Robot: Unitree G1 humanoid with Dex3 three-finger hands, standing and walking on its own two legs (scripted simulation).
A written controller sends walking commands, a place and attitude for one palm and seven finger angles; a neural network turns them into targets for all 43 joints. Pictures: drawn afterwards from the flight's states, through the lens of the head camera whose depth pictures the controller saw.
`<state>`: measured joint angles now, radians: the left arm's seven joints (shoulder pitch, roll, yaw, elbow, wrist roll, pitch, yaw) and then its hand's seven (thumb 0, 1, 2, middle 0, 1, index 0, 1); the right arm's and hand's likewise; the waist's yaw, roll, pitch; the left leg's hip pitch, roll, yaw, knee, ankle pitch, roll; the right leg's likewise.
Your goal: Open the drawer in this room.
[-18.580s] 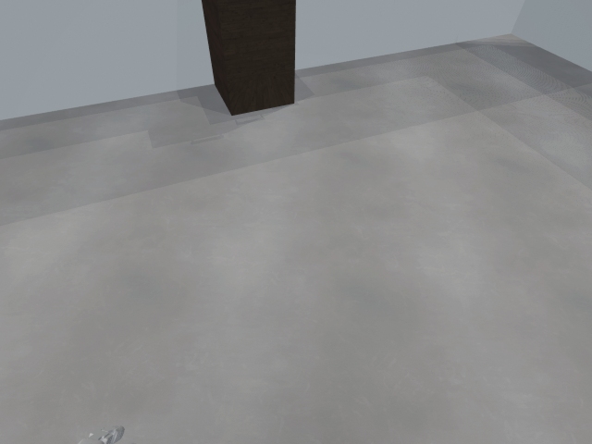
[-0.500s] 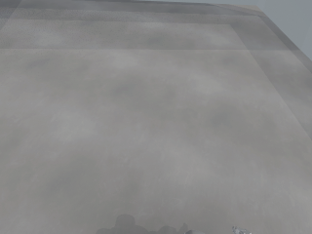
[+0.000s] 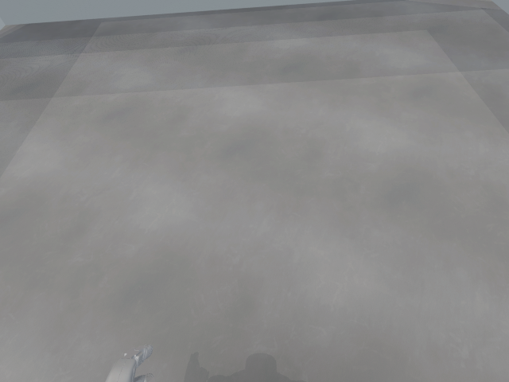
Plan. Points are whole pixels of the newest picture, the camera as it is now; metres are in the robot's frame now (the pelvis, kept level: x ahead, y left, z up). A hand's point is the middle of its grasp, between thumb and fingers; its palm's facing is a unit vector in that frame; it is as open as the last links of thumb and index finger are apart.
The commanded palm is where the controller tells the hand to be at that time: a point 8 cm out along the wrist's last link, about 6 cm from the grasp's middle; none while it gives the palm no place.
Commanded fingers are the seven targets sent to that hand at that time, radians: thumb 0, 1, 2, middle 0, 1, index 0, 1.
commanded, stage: turn or walk to find it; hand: left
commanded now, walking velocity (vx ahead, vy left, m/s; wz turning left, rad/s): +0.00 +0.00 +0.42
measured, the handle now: out of the picture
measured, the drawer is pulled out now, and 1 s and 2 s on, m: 0.00 0.00 0.00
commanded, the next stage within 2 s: stand and wait in 1.34 s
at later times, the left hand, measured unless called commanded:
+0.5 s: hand out of the picture -0.09 +0.20 -0.17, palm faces +0.32 -0.91 -0.26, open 7.3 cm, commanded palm none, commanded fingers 0.00 0.90 0.90 -0.20 -0.30 -0.20 -0.30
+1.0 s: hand out of the picture +0.01 +0.24 -0.15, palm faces +0.40 -0.87 -0.27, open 7.4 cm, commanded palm none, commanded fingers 0.00 0.90 0.90 -0.20 -0.30 -0.20 -0.30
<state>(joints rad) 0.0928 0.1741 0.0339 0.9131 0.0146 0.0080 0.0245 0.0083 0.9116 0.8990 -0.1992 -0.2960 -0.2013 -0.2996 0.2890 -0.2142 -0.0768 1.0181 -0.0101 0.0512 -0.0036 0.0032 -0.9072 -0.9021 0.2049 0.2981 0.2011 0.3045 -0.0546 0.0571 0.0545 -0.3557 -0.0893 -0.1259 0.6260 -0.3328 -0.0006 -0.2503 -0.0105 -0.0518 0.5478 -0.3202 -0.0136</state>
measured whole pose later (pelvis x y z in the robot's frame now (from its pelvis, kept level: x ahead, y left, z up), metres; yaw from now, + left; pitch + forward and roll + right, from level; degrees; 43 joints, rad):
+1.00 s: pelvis -0.02 +0.00 +0.00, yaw +25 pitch +1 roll +1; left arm 0.09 0.21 0.05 0.92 0.01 0.04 0.02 0.01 0.91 0.90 -0.20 -0.30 -0.20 -0.30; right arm 0.24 -0.19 -0.06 0.99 -0.02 0.04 0.00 0.00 -0.91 -0.90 0.21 0.30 0.20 0.30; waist -0.05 0.02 0.07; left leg -0.27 -0.06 -0.09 0.48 -0.23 0.01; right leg -0.34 -0.05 -0.03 0.74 -0.41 0.08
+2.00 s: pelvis -0.04 -0.03 +0.00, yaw +40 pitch -2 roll +1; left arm 0.25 0.14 0.01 1.09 0.02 0.00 0.03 0.01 0.92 0.90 -0.20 -0.30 -0.20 -0.30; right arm 0.17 -0.18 -0.05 1.08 0.00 0.03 -0.02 -0.02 -0.93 -0.90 0.21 0.30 0.20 0.30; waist 0.01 0.02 0.04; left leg -0.22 0.00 0.03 0.53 -0.28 0.00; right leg -0.22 -0.08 -0.09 0.55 -0.30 0.02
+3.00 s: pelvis -0.02 -0.06 +0.00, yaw +52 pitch +1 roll +1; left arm 0.16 0.18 0.04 1.00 0.02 0.00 0.03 0.01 0.91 0.90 -0.20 -0.30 -0.20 -0.30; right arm 0.21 -0.20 -0.06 1.03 -0.01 0.03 -0.02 0.00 -0.91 -0.90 0.20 0.30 0.20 0.30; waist 0.00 0.05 0.04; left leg -0.36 -0.04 -0.16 0.59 -0.29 -0.03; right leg -0.23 -0.01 -0.08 0.56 -0.35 -0.01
